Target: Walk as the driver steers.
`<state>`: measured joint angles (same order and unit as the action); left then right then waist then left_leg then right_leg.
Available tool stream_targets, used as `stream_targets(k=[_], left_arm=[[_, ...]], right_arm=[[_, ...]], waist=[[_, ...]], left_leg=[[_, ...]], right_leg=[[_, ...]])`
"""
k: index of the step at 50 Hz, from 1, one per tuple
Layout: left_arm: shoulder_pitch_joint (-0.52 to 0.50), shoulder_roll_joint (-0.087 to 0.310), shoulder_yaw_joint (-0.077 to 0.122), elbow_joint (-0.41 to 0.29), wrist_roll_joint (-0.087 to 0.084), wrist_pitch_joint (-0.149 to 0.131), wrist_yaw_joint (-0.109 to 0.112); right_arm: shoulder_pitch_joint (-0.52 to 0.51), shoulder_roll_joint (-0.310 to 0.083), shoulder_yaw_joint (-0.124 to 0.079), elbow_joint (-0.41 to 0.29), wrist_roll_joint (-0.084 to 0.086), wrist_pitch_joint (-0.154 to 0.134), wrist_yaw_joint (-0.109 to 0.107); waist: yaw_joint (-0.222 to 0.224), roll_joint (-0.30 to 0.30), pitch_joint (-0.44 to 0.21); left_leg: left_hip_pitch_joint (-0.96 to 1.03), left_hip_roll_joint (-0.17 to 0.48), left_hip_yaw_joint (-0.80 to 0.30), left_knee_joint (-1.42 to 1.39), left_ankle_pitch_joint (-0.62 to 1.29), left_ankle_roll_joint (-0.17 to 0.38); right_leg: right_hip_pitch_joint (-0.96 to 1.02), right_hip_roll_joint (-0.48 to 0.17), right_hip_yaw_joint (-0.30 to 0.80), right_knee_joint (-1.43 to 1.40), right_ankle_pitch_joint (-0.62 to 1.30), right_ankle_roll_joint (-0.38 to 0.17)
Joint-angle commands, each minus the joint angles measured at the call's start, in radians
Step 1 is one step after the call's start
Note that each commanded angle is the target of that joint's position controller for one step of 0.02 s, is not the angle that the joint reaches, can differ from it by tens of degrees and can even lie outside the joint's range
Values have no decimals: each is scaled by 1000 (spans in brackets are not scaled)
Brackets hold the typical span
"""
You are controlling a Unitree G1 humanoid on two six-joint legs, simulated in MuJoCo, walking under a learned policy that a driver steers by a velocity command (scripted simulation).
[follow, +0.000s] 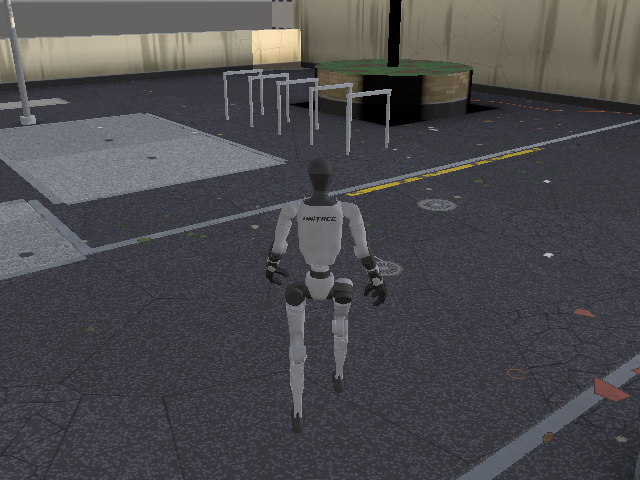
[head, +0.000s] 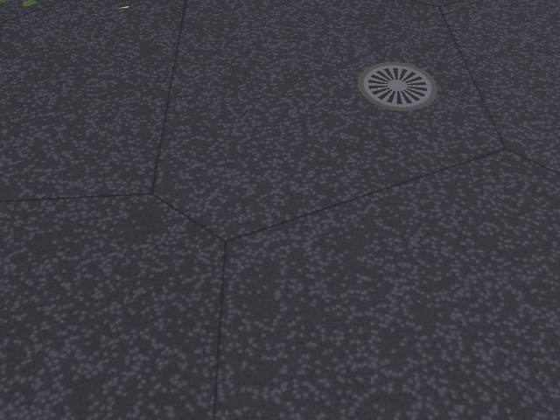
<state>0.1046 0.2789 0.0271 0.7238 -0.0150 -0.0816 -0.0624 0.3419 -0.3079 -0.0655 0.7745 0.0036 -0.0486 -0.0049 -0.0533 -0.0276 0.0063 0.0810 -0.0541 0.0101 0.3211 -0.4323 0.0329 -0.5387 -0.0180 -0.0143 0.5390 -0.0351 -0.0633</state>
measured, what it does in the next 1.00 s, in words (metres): walks ahead, turning right: right foot, then left foot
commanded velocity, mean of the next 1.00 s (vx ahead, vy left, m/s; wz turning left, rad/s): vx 0.50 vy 0.00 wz -0.53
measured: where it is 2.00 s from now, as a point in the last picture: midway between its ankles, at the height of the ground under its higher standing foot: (454, 256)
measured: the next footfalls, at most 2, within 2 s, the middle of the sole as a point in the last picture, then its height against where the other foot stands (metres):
right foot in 0.02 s outside the picture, level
left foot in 0.50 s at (258, 416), level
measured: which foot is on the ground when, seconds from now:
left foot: down 0.00-0.04, up 0.06-0.48, down 0.50-1.00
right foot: up 0.00-0.00, down 0.02-0.50, up 0.52-1.00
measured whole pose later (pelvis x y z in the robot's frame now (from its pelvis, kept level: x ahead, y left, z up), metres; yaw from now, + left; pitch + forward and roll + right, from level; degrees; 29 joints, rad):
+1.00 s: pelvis +0.54 -0.13 +0.00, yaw -35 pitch +2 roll +2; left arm 0.07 0.28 0.05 0.58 -0.02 -0.02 -0.06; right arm 0.34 -0.32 -0.08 0.85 0.03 -0.05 -0.01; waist -0.08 -0.03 0.04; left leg 0.09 0.05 0.23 0.37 -0.45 -0.05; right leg -0.54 -0.03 -0.04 0.60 -0.12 -0.09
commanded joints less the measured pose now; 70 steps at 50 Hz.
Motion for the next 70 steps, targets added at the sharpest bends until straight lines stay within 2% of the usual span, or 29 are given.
stream_targets(k=[1,2,3,4,5,7,11,16,21,24,25,26,27,28,29,32,37,46,48,50,51,52,53,54,55,57,60,65,70], left_arm=[[236,213,83,-15,4,-6,11],[320,321,109,-16,4,-5,16],[354,242,90,-6,-12,-3,14],[306,197,75,-18,-8,0,20],[245,182,71,-36,-1,4,25],[164,145,55,-60,13,7,32],[151,160,61,-70,8,8,51],[220,183,72,-38,-9,24,75],[277,175,75,-16,-15,45,85],[240,151,72,-30,-7,52,83],[230,100,52,-48,3,47,77],[354,34,31,-70,-13,38,77],[371,90,32,-73,-20,33,77],[293,168,54,-68,-22,36,76],[221,175,59,-81,-13,42,77],[179,129,62,-105,-10,51,63],[120,73,48,-140,-5,63,54],[-98,63,40,-215,-10,47,4],[-56,96,57,-220,-3,53,2],[197,176,106,-159,-4,63,15],[352,257,136,-125,-10,75,37],[296,356,139,-146,-15,60,37],[332,251,114,-161,-11,47,32],[295,211,99,-148,-2,34,31],[235,190,92,-150,-3,27,33],[139,148,75,-173,14,26,39],[133,155,76,-159,9,20,53],[199,186,87,-114,-3,30,77],[263,179,88,-72,-14,39,81]], right_arm=[[-26,-145,-31,-69,-11,6,-25],[97,-55,1,-105,-25,-17,-14],[54,-64,8,-93,-20,-44,-1],[-37,-125,-6,-122,19,-66,15],[-111,-124,-2,-141,24,-78,17],[-139,-123,-11,-151,-13,-78,7],[-113,-83,-5,-148,-25,-50,-2],[-299,-36,14,-184,-16,-58,3],[-370,-78,-2,-200,3,-78,22],[-222,-123,-29,-163,1,-91,16],[-90,-164,-43,-151,-17,-94,8],[31,-249,-67,-125,-33,-82,3],[51,-197,-59,-111,-4,-71,10],[0,-125,-39,-122,1,-66,7],[-46,-100,-30,-128,-7,-58,4],[-112,-57,-13,-105,-17,-58,3],[-111,-107,-32,-60,-11,-68,5],[-40,-178,-48,12,18,-31,0],[-44,-209,-58,14,27,-18,-6],[-58,-208,-56,8,31,-6,-15],[-32,-152,-33,-10,0,-12,-17],[60,-23,14,-73,-29,-40,2],[-67,-127,-5,-76,8,-73,16],[-152,-155,-13,-106,38,-89,21],[-160,-137,-6,-103,24,-96,14],[-136,-142,-15,-89,-9,-84,8],[-130,-106,-9,-85,-21,-56,8],[-325,-48,17,-132,-17,-55,17],[-385,-98,-1,-157,3,-70,32]], waist=[[159,46,-186],[115,-187,-327],[150,-198,-394],[164,-131,-258],[150,-36,-155],[83,8,-47],[44,-34,-27],[112,-49,-8],[122,-69,-8],[33,-93,-63],[-31,-38,-188],[-14,216,-344],[-12,329,-339],[-33,204,-192],[-28,127,-102],[24,143,10],[33,105,24],[-24,87,70],[20,119,25],[166,102,-113],[219,-27,-209],[83,-260,-327],[182,-124,-382],[178,-91,-222],[130,-1,-143],[55,-10,-75],[31,-11,-47],[98,-36,2],[111,-65,4]], left_leg=[[-166,206,26,466,951,49],[-583,34,39,877,396,-39],[-769,-33,-103,1000,-108,-44],[-864,33,-148,1039,-58,-24],[-860,77,-127,982,19,-11],[-767,135,-115,819,105,-18],[-701,132,-78,661,182,-79],[-605,70,-63,308,493,-111],[-555,41,-107,158,460,-83],[-337,53,-89,87,397,-16],[-96,176,-188,122,364,45],[279,405,-569,97,196,201],[296,487,-809,14,-22,238],[170,445,-690,-13,-85,195],[51,401,-547,-24,8,160],[-170,308,-305,-104,241,135],[-186,317,-121,-168,438,169],[-36,325,104,-112,635,98],[5,328,144,15,961,77],[-92,286,195,360,1101,34],[-355,240,196,676,721,-9],[-776,29,64,1002,-165,-60],[-877,55,-111,1075,-140,-44],[-933,94,-99,1038,-37,-25],[-883,135,-98,949,46,-22],[-748,174,-102,834,115,-41],[-694,163,-73,718,164,-87],[-614,94,-58,343,483,-112],[-545,65,-105,191,479,-81]], right_leg=[[437,3,59,6,16,-94],[829,-248,556,-36,-109,-288],[939,-302,843,-213,-277,-321],[852,-285,728,-238,-359,-266],[706,-248,615,-250,-324,-234],[470,-182,472,-289,-127,-211],[325,-125,351,-324,94,-224],[262,-53,280,-301,40,-156],[391,-100,415,-200,-35,-129],[397,-73,434,-52,57,-84],[307,-22,374,166,6,-52],[-23,125,222,501,-320,24],[-197,78,197,676,-554,40],[-250,27,204,742,-473,48],[-239,-6,164,746,-398,55],[-160,-74,136,648,-294,62],[-195,-101,112,494,-160,87],[-111,-51,-12,109,-11,20],[-6,9,-67,92,-120,-22],[354,88,-91,15,-87,-89],[668,-46,131,6,-71,-151],[958,-294,730,-115,-270,-353],[964,-308,818,-229,-385,-339],[845,-278,673,-245,-308,-291],[694,-234,563,-245,-198,-258],[480,-173,429,-274,7,-234],[347,-142,349,-309,133,-244],[254,-62,262,-299,22,-173],[349,-109,386,-208,-94,-137]])
Over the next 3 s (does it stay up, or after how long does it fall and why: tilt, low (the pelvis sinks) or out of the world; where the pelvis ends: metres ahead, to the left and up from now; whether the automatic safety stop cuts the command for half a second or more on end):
stays up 1.11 -1.06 0.01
